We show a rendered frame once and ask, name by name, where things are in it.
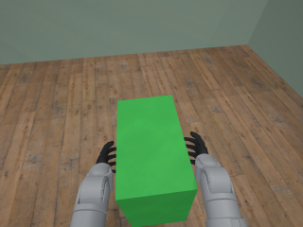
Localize left robot forearm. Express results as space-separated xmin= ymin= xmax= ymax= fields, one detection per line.
xmin=70 ymin=163 xmax=114 ymax=227

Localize carton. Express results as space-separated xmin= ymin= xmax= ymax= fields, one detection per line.
xmin=115 ymin=95 xmax=198 ymax=227

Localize right robot hand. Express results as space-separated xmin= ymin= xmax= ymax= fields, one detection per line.
xmin=184 ymin=131 xmax=208 ymax=165

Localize right robot forearm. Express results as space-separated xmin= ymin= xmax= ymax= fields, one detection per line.
xmin=194 ymin=153 xmax=248 ymax=227

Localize left robot hand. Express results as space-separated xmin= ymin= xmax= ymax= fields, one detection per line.
xmin=96 ymin=141 xmax=116 ymax=173

